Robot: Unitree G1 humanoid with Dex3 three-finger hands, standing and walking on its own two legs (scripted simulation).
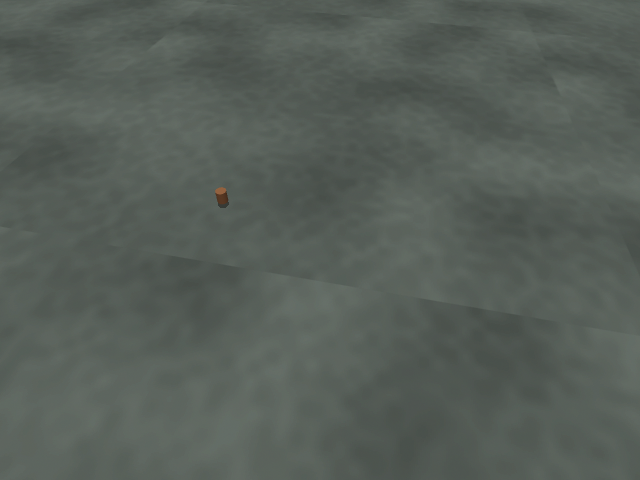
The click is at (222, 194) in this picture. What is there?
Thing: low tin
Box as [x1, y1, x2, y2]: [215, 187, 227, 203]
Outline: 217,188 215,190 217,201 219,203 225,203 227,201 225,189 222,187
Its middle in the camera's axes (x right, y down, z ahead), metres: -0.47 -0.21 +1.83
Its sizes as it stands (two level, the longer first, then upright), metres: 0.050 0.050 0.061
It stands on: the floor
